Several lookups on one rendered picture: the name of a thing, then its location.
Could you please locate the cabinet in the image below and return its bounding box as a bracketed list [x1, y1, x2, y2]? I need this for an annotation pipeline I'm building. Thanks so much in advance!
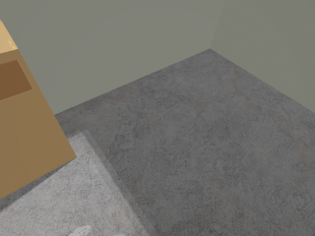
[0, 19, 77, 200]

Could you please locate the left robot hand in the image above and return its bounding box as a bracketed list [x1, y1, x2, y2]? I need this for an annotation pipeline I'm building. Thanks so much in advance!
[69, 225, 92, 236]

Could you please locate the drawer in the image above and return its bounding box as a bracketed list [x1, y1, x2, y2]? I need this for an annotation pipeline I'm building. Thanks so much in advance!
[0, 60, 32, 100]

